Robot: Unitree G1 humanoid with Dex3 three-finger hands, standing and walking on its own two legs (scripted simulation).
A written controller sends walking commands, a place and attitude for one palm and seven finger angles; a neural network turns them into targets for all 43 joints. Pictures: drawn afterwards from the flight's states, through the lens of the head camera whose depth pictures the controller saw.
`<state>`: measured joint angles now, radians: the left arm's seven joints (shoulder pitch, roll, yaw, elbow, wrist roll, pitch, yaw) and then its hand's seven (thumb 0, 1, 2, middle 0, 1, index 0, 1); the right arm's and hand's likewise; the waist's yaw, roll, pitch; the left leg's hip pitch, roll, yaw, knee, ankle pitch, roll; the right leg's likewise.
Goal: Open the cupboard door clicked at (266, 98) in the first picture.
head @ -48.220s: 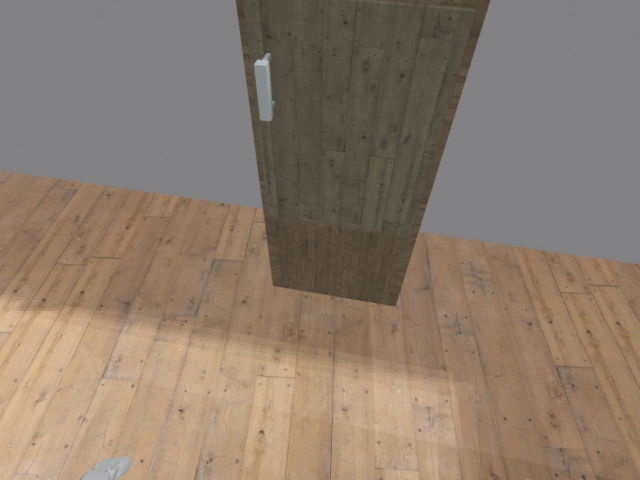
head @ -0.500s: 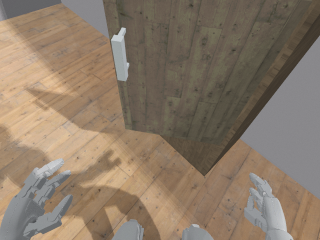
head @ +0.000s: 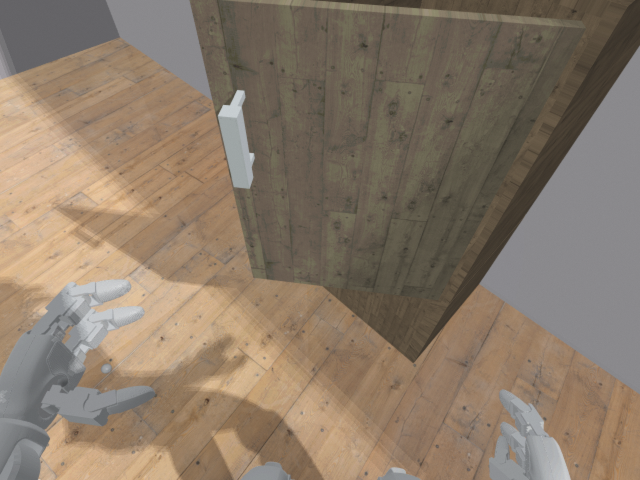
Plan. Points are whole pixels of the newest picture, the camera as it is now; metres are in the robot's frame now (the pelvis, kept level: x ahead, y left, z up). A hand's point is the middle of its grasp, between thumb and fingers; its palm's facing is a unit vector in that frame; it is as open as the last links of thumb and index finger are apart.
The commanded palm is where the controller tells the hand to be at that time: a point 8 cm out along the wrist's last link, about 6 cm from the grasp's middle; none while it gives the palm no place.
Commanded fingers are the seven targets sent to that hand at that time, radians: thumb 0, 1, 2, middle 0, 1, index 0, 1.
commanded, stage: raise the hand with hooked fingers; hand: left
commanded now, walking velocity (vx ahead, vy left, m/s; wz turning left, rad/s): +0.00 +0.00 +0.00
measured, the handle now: (241, 140) +0.53 +0.16 +0.12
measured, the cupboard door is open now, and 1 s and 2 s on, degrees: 37 37 37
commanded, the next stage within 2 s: move the hooked fingers beside the handle in 1.12 s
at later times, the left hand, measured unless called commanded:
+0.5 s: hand (84, 282) +0.28 +0.27 +0.13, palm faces +0.01 -1.00 -0.07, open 13.9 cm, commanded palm +0.26 +0.32 +0.13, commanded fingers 0.00 -0.50 0.30 -0.30 -1.20 -0.30 -1.20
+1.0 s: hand (98, 253) +0.31 +0.27 +0.13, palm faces +0.01 -1.00 -0.04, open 14.0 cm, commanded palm +0.29 +0.31 +0.14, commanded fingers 0.00 -0.50 0.30 -0.30 -1.20 -0.30 -1.20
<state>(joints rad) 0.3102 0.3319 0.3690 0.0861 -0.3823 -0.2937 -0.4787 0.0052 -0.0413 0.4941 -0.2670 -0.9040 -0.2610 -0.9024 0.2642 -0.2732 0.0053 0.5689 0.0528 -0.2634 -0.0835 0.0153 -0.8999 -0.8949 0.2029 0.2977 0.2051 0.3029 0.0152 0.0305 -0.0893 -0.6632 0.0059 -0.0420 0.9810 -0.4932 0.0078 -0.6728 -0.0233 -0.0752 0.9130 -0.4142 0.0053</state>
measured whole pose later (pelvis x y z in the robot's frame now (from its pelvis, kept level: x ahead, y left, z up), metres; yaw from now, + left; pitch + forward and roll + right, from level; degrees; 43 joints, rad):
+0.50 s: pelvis +0.01 +0.00 +0.02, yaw +0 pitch +6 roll -1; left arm 0.01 0.42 0.43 0.26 -0.36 -0.16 -0.50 -0.01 -0.48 0.31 -0.30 -1.19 -0.30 -1.18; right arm 0.27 -0.27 0.06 0.58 0.06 -0.26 -0.12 0.01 -0.90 -0.89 0.20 0.30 0.21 0.30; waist 0.02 0.03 -0.05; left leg -0.47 0.00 -0.03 0.80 -0.42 0.01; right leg -0.49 -0.02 -0.06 0.75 -0.35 0.01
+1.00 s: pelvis +0.02 -0.01 +0.03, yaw -1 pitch +6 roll -1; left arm -0.07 0.42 0.46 0.36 -0.35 -0.13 -0.52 -0.01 -0.50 0.30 -0.30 -1.20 -0.30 -1.20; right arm 0.27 -0.28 0.03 0.58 0.06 -0.22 -0.12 0.01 -0.90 -0.89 0.20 0.30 0.20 0.30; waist 0.01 0.03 -0.05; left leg -0.42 0.01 -0.02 0.72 -0.40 0.00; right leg -0.45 -0.02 -0.05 0.68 -0.34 0.00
